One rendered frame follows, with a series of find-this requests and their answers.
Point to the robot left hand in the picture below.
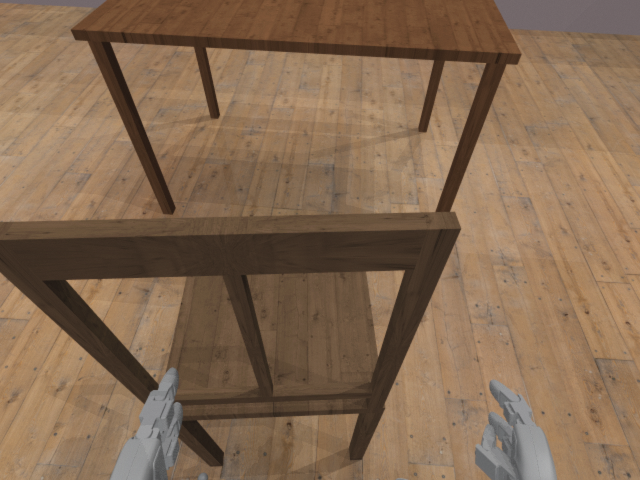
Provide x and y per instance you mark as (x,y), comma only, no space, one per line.
(155,447)

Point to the robot right hand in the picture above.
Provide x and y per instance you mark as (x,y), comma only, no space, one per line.
(524,446)

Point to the table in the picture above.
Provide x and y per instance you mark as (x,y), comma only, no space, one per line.
(439,30)

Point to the chair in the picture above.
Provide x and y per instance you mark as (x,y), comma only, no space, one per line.
(275,318)

